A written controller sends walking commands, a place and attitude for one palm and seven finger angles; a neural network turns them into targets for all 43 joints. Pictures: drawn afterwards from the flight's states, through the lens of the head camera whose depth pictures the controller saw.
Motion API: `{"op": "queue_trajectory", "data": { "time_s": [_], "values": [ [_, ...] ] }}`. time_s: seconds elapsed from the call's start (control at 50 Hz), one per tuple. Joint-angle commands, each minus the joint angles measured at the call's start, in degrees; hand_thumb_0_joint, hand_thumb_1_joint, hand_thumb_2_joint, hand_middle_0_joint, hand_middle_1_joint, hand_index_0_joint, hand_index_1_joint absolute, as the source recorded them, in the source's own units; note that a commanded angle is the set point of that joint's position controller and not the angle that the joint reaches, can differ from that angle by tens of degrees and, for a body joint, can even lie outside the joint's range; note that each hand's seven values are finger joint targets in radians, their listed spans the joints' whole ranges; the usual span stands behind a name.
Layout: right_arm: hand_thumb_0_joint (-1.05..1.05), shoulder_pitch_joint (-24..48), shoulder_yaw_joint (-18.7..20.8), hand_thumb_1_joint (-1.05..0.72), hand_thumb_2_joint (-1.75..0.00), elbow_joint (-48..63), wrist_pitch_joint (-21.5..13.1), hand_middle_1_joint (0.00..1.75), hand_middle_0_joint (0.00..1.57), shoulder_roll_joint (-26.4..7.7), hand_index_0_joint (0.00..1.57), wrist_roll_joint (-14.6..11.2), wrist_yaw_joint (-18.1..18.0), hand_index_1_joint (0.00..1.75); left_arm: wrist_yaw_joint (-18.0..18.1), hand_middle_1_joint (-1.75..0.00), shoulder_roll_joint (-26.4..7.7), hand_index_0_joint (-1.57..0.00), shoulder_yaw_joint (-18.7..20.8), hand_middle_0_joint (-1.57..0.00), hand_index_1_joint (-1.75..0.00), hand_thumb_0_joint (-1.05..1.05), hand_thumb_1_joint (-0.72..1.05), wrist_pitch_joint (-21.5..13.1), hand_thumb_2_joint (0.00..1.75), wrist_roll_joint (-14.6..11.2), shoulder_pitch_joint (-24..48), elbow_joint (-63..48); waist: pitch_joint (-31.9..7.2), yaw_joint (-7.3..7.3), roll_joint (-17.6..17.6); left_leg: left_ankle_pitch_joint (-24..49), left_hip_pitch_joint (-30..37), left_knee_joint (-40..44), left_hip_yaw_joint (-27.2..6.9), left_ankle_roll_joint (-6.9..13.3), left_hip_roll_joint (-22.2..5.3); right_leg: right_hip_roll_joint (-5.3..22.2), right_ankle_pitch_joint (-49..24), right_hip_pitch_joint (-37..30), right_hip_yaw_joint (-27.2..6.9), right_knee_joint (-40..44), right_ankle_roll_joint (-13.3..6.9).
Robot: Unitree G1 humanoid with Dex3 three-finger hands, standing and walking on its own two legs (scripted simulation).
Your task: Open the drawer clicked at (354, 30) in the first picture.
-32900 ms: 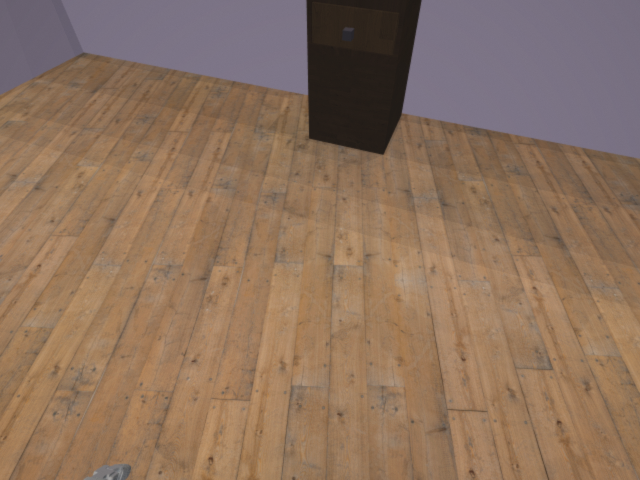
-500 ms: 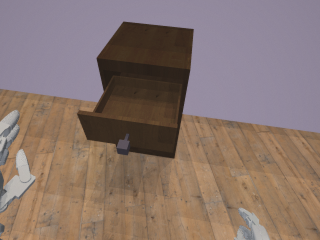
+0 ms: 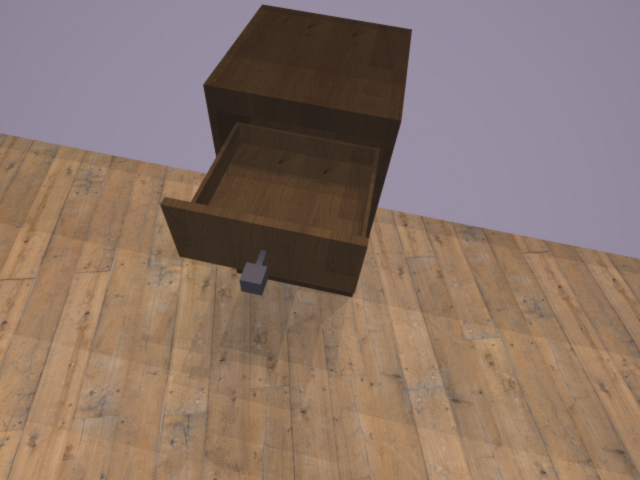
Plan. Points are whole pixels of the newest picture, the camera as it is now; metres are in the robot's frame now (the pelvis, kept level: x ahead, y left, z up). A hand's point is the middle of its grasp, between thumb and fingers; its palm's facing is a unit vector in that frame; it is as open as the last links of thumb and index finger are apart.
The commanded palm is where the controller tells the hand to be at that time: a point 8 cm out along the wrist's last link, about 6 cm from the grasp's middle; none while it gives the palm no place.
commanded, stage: let the arm hang, fingers relaxed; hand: left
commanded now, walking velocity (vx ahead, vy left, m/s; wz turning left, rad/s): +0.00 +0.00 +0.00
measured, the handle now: (257, 269) +0.48 +0.15 -0.16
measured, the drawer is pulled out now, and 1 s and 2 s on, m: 0.30 0.30 0.30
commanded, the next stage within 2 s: look to check the result in 0.70 s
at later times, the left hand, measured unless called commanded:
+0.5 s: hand out of the picture -0.01 +0.16 -0.17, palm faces +0.02 -0.99 -0.15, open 7.4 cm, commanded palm none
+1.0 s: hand out of the picture -0.02 +0.15 -0.18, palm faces +0.02 -0.99 -0.15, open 7.4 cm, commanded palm none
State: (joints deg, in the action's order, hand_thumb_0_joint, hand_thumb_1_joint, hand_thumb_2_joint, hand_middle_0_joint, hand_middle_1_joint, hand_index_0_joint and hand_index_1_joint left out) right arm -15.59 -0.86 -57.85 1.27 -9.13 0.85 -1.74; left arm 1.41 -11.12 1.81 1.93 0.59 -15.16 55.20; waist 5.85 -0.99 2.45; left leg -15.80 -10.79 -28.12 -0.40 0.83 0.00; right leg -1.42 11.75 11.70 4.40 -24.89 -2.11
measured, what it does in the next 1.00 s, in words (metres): stands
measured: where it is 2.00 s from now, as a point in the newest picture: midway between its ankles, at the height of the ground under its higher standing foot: outside the picture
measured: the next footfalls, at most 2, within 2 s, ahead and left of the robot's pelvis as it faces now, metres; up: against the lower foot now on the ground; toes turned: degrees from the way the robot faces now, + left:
none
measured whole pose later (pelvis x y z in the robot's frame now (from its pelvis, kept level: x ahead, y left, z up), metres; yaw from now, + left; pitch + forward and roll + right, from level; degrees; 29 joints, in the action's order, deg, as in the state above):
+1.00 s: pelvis +0.00 +0.00 +0.00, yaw -2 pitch -2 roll +0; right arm -19.9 -0.7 -64.3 0.2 -5.3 0.4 -2.8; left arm 2.0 -6.2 0.5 0.1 0.4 -18.4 65.0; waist 3.8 0.0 -0.1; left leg -14.9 -8.7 -25.4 1.5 0.9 0.0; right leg -1.5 11.3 11.1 2.5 -24.1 -2.1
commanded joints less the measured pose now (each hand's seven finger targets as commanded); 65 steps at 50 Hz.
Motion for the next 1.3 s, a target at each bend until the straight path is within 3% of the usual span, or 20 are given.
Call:
{"op": "queue_trajectory", "data": {
  "time_s": [0.0,0.16,0.32,0.62,0.96,1.28],
  "values": [
    [0.0,-3.6,1.4,-0.9,-0.9,0.9,-1.6,0.3,0.2,-5.6,0.2,-0.4,-0.6,0.3,0.2,-0.3,-4.4,-0.2,0.0,-0.2,-0.3,0.0,0.9,-1.6,0.9,0.0,-2.8,1.1,-4.0,0.58,-4.7,8.7,-1.3,7.2,-4.5,2.3,-5.6,6.2,-5.7,-5.0,-7.0,4.7,-0.7],
    [0.0,-7.8,0.9,-0.9,-0.9,-3.4,-1.5,0.3,0.2,-4.2,0.2,-0.6,-0.8,0.3,0.6,-0.3,-3.2,-0.2,-0.9,-0.2,-0.3,0.0,0.9,-1.6,0.9,-0.2,-5.5,6.6,-0.8,0.74,-1.6,4.3,-1.6,8.7,-4.3,2.4,-5.2,6.1,-0.5,-2.7,-8.0,6.3,-0.7],
    [0.0,-9.7,0.7,-0.9,-0.9,-5.2,-1.5,0.3,0.2,-2.1,0.2,-0.5,-0.8,0.3,1.0,-0.3,-1.9,-0.2,-1.0,-0.2,-0.3,0.0,0.9,-1.6,0.9,0.0,-7.2,8.1,2.1,0.7,-2.0,0.4,-3.4,9.8,-4.0,2.6,-5.1,5.8,2.9,-0.4,-8.2,6.3,-0.6],
    [0.0,-11.0,0.9,-0.9,-0.9,-5.7,-1.9,0.3,0.2,0.2,0.2,-0.5,-1.2,0.3,1.2,-0.3,0.2,-0.2,-0.6,-0.2,-0.3,0.0,0.9,-2.0,0.9,0.1,-8.0,8.1,2.1,0.87,-3.6,3.1,-3.0,8.8,-3.5,2.5,-5.1,5.5,-0.2,0.1,-8.4,5.6,-0.9],
    [0.0,-10.4,1.0,-0.9,-0.9,-5.9,-1.6,0.3,0.2,-0.1,0.2,-0.4,-1.3,0.3,1.1,-0.3,0.4,-0.2,-0.5,-0.2,-0.3,0.0,0.9,-2.2,0.9,-0.1,-8.3,8.9,1.6,1.03,-2.8,3.6,-1.6,8.3,-2.7,2.1,-4.7,5.9,0.7,0.3,-8.8,6.5,-1.1],
    [0.0,-9.5,1.2,-0.9,-0.9,-6.3,-1.9,0.3,0.2,-0.2,0.2,-0.6,-1.5,0.3,1.3,-0.3,0.5,-0.2,-0.4,-0.2,-0.3,0.0,0.9,-2.5,0.9,-0.1,-7.6,9.2,0.4,0.98,-3.2,8.3,0.7,8.3,-2.5,1.9,-5.3,5.8,-4.8,-0.7,-8.0,5.5,-1.2]
  ]
}}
